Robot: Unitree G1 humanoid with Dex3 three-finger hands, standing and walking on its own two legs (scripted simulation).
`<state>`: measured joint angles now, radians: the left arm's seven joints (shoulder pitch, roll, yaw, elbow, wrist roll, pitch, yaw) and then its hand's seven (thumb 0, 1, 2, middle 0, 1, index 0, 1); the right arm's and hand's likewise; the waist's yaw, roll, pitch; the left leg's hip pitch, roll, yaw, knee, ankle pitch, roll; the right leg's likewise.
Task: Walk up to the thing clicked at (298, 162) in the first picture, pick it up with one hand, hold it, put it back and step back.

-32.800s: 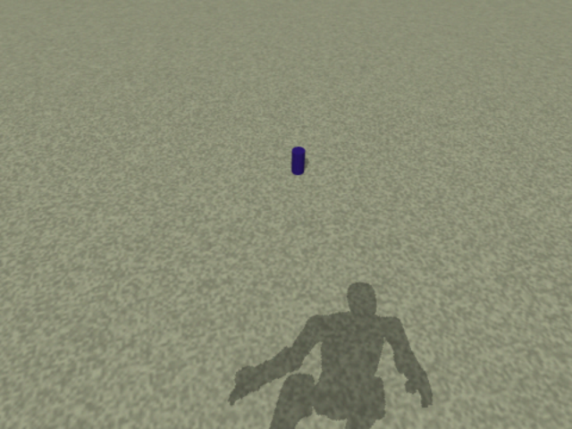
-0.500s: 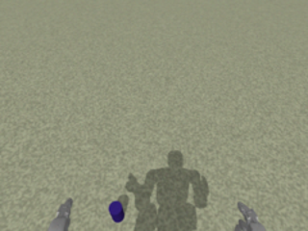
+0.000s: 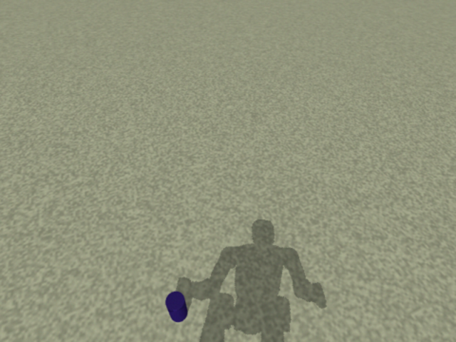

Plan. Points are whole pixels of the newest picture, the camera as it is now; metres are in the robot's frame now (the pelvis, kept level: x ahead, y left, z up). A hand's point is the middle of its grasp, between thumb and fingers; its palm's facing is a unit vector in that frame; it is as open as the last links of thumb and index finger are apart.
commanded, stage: stand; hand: left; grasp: from the side
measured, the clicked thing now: (177, 307) +0.42 +0.21 -0.68
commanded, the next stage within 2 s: step back in 1.92 s
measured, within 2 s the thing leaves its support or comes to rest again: neither
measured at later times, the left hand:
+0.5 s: hand out of the picture +0.03 +0.25 -0.13, palm faces +0.00 -0.94 -0.35, open 7.4 cm
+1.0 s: hand out of the picture +0.04 +0.24 -0.13, palm faces -0.02 -0.94 -0.34, open 7.4 cm
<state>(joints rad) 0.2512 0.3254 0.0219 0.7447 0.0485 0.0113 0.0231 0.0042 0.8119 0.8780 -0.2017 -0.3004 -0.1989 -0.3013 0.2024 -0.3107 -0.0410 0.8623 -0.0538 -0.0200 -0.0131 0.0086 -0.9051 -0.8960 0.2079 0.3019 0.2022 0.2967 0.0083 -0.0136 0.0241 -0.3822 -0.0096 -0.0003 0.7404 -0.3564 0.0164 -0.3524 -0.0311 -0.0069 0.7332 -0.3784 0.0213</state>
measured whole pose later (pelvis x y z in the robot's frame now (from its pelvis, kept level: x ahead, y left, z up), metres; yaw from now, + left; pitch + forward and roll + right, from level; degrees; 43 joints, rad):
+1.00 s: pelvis -0.01 -0.01 +0.03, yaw +0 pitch -3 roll +0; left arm 0.14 0.33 0.01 1.16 0.03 -0.01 0.01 0.00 0.90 0.89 -0.20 -0.30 -0.20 -0.30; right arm 0.14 -0.33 -0.01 1.15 -0.02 0.00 0.00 0.00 -0.91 -0.90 0.21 0.30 0.20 0.30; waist 0.00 0.01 0.06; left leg -0.16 0.00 -0.01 0.37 -0.15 0.00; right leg -0.13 -0.02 -0.02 0.37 -0.18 0.02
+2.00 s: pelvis +0.01 +0.00 +0.03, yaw +0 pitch -2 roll +0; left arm 0.10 0.34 0.04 1.11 0.00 0.00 0.00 0.00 0.90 0.89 -0.20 -0.30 -0.20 -0.30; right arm 0.08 -0.35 -0.02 1.11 0.00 0.01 0.01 0.00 -0.91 -0.90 0.21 0.30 0.20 0.30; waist -0.01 0.00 0.09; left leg -0.18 -0.01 -0.01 0.39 -0.19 0.01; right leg -0.14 -0.02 -0.02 0.38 -0.21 0.02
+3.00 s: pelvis -0.17 +0.04 +0.01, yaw -2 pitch -2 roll +0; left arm 0.15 0.35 0.06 0.85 0.04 0.03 0.01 0.01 0.90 0.89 -0.20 -0.30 -0.20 -0.30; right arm 0.09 -0.36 -0.04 0.87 0.01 0.06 -0.02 0.00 -0.91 -0.90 0.21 0.30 0.20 0.30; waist 0.01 0.03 0.19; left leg -0.38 -0.07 -0.05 0.97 -0.53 0.02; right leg -0.28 0.06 0.06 0.62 -0.30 -0.04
